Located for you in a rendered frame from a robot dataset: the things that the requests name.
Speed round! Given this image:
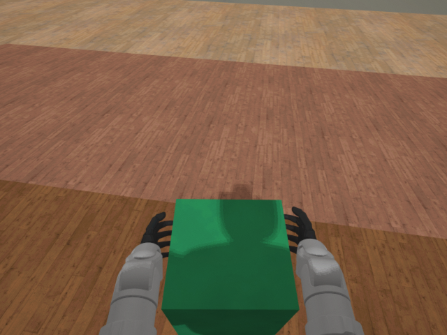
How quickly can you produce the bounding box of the robot right hand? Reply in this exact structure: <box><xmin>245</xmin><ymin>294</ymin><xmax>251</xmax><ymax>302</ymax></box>
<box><xmin>284</xmin><ymin>207</ymin><xmax>317</xmax><ymax>254</ymax></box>

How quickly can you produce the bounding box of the robot left hand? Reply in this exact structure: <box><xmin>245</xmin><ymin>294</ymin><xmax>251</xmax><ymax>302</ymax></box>
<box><xmin>140</xmin><ymin>212</ymin><xmax>173</xmax><ymax>258</ymax></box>

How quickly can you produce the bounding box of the carton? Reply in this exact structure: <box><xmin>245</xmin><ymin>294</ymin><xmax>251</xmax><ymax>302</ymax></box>
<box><xmin>161</xmin><ymin>199</ymin><xmax>300</xmax><ymax>335</ymax></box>

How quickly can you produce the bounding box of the robot left forearm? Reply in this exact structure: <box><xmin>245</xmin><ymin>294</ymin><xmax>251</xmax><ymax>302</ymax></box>
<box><xmin>99</xmin><ymin>242</ymin><xmax>163</xmax><ymax>335</ymax></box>

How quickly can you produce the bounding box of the robot right forearm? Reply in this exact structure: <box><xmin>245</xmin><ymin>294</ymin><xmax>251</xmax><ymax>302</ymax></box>
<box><xmin>295</xmin><ymin>239</ymin><xmax>364</xmax><ymax>335</ymax></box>

